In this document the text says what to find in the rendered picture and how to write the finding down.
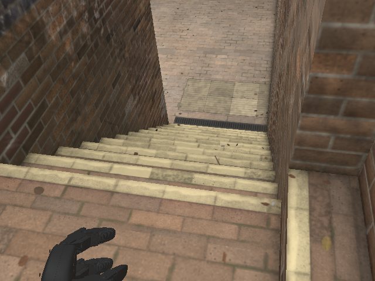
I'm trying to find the robot left hand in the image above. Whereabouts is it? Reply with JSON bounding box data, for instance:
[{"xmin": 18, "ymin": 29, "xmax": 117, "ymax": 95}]
[{"xmin": 39, "ymin": 227, "xmax": 128, "ymax": 281}]

